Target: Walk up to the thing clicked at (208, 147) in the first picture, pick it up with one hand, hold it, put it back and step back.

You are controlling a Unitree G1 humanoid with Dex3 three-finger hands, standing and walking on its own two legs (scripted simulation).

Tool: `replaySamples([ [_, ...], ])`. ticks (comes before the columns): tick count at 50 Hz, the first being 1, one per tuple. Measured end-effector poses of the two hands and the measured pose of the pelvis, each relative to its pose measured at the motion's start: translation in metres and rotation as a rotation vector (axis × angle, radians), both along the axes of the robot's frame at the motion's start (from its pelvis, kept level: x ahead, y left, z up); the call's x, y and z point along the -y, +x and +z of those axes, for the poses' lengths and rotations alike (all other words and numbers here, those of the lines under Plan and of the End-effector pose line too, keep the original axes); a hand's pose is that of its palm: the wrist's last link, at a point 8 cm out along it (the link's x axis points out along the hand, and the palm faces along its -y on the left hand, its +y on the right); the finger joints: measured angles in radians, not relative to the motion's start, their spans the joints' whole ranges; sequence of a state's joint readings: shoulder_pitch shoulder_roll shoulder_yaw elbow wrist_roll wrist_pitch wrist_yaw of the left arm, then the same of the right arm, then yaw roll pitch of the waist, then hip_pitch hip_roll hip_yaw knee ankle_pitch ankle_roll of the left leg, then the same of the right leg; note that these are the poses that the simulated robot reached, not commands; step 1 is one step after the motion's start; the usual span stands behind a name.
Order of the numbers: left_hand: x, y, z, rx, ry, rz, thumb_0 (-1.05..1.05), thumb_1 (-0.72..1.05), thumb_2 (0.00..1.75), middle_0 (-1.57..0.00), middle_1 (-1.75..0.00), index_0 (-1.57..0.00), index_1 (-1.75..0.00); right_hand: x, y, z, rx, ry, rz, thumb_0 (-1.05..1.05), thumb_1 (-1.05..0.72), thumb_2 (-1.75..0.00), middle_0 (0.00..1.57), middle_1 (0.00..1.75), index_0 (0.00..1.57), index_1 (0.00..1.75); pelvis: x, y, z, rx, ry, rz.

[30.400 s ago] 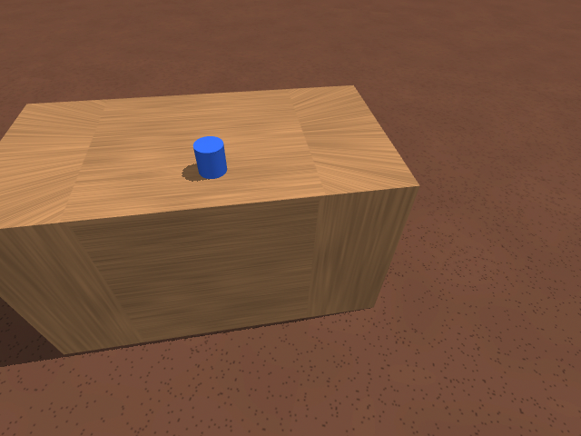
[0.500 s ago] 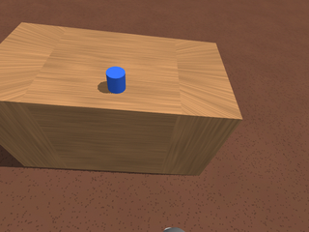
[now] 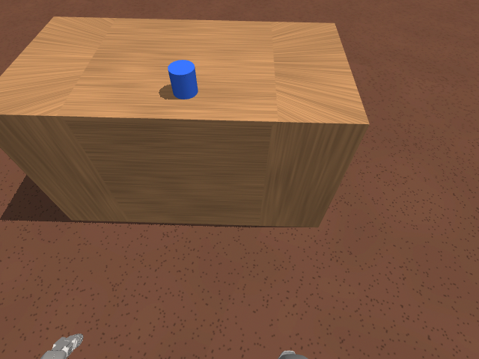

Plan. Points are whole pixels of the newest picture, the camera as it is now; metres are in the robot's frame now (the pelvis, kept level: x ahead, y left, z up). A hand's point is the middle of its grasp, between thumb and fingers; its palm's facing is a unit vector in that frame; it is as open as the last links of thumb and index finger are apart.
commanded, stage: step back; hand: left
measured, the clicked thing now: (183, 79) +0.89 +0.17 -0.06
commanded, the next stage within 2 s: stand in 1.64 s
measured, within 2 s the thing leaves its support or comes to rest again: neither
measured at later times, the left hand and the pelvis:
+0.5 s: hand out of the picture -0.10 +0.23 -0.13, palm faces -0.06 -0.91 -0.41, open 7.4 cm; pelvis -0.17 -0.03 +0.01, yaw -4 degrees
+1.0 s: hand out of the picture -0.22 +0.24 -0.14, palm faces +0.02 -0.93 -0.37, open 7.4 cm; pelvis -0.25 -0.03 +0.01, yaw +1 degrees
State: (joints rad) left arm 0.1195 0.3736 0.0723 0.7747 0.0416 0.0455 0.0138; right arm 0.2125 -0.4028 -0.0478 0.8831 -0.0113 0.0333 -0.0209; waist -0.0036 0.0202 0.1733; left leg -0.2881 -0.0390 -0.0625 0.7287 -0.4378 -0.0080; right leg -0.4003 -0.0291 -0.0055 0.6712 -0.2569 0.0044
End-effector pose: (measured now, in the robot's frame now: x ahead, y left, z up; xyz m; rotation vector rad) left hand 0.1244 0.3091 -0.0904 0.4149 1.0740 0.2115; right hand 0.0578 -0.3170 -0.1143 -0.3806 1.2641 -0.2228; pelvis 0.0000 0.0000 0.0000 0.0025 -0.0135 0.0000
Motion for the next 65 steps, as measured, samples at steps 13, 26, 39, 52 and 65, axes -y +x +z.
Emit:
replaySamples([
  [13, 0.012, -0.094, -0.013, -0.053, -0.076, 0.013, 0.00, 0.91, 0.89, -0.21, -0.30, -0.20, -0.30, -0.001, -0.052, 0.034, 0.108, -0.028, 0.033, 0.01, -0.90, -0.90, 0.21, 0.30, 0.20, 0.30, 0.008, -0.085, 0.012, 0.006, -0.027, -0.040],
  [26, 0.034, -0.232, 0.004, -0.136, -0.001, 0.039, 0.00, 0.90, 0.89, -0.21, -0.30, -0.21, -0.30, 0.030, -0.131, 0.014, 0.147, 0.037, -0.003, 0.01, -0.91, -0.90, 0.20, 0.30, 0.20, 0.30, 0.032, -0.178, 0.010, 0.021, 0.030, -0.058],
  [39, 0.000, -0.302, -0.006, -0.056, -0.017, 0.113, 0.00, 0.90, 0.89, -0.21, -0.30, -0.20, -0.30, -0.003, -0.241, 0.005, 0.005, 0.045, 0.043, 0.01, -0.91, -0.90, 0.20, 0.30, 0.20, 0.30, 0.016, -0.241, 0.005, 0.042, 0.035, 0.024],
  [52, 0.030, -0.353, -0.009, -0.125, -0.062, 0.129, 0.00, 0.91, 0.89, -0.21, -0.30, -0.20, -0.30, 0.013, -0.221, 0.014, 0.109, 0.055, 0.049, 0.01, -0.90, -0.90, 0.20, 0.30, 0.20, 0.30, 0.030, -0.251, 0.011, 0.039, -0.026, 0.013],
  [65, -0.008, -0.332, -0.017, -0.153, -0.066, 0.155, 0.00, 0.90, 0.89, -0.21, -0.30, -0.20, -0.30, -0.011, -0.197, 0.016, 0.069, 0.014, 0.069, 0.01, -0.91, -0.90, 0.20, 0.30, 0.20, 0.30, -0.003, -0.227, 0.007, 0.030, 0.012, 0.032],
])
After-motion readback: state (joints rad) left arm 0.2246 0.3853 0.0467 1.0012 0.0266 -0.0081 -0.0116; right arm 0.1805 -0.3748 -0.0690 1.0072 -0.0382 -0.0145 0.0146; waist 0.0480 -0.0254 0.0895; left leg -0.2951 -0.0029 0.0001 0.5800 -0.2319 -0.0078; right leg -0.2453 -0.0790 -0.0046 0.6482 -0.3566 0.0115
